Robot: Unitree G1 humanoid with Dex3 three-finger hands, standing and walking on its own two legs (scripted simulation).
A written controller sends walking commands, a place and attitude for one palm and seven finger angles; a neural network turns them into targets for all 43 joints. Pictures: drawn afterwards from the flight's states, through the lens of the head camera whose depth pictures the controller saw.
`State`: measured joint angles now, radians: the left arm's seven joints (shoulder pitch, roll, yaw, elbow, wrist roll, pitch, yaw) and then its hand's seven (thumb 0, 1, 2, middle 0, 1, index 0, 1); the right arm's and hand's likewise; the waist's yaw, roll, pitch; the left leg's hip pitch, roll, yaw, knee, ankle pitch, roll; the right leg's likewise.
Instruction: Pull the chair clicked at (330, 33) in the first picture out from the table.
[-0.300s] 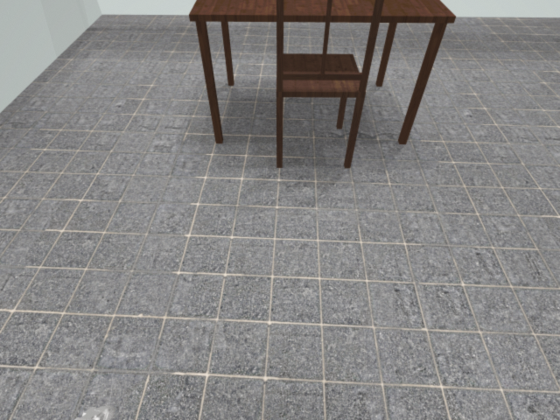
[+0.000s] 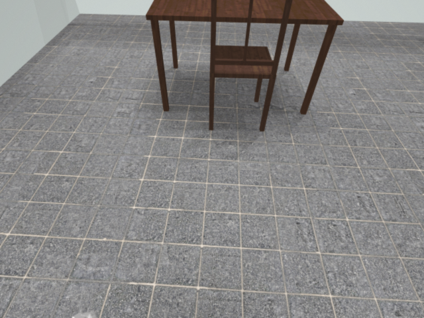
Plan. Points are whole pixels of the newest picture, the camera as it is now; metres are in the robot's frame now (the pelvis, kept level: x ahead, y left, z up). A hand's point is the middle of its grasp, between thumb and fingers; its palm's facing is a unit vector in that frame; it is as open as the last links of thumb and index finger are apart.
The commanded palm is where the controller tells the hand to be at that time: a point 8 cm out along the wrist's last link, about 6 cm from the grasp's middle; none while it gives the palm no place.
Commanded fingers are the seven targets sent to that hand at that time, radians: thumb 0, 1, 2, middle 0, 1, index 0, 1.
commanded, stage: stand and wait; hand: left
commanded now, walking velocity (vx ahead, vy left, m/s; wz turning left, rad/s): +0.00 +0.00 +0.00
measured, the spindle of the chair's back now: (247, 31) +1.53 -0.12 -0.06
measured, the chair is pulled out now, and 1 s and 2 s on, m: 0.00 0.00 0.00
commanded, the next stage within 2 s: look at it before walking up in 0.52 s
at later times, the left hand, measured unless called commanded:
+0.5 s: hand out of the picture +0.06 +0.25 -0.15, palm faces -0.03 -0.94 -0.33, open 7.4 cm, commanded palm none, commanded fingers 0.00 0.90 0.90 -0.20 -0.30 -0.20 -0.30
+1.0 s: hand out of the picture +0.07 +0.25 -0.15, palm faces -0.04 -0.94 -0.33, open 7.4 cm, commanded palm none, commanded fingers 0.00 0.90 0.90 -0.20 -0.30 -0.20 -0.30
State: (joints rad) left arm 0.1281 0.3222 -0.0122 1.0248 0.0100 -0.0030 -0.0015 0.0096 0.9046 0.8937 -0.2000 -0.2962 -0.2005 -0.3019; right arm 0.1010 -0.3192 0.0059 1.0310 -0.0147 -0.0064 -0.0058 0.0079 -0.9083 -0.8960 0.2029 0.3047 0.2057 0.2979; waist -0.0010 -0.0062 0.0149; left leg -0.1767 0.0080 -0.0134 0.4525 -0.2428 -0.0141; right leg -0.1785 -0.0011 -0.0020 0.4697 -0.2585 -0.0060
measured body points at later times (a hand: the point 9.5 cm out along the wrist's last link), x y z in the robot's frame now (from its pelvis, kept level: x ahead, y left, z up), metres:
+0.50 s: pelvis -0.01 +0.00 +0.00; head -0.01 +0.01 +0.45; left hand +0.06 +0.30 -0.13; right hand +0.06 -0.29 -0.13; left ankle +0.00 +0.13 -0.74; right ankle +0.00 -0.11 -0.74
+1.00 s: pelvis +0.00 +0.01 +0.00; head +0.00 +0.01 +0.45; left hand +0.07 +0.30 -0.13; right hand +0.07 -0.29 -0.13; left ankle +0.00 +0.13 -0.74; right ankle +0.00 -0.11 -0.74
